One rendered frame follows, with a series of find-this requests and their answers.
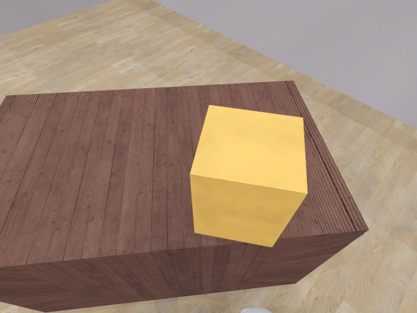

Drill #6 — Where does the carton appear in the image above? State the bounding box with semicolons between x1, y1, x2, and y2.
190;105;308;247

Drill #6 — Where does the pedestal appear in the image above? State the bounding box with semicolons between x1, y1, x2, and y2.
0;80;369;312

